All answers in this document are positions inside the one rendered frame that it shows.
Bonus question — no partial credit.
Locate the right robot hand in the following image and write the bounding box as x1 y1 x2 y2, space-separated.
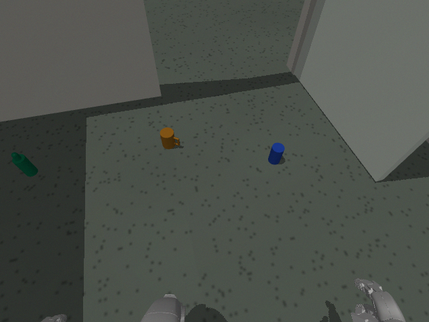
351 278 406 322

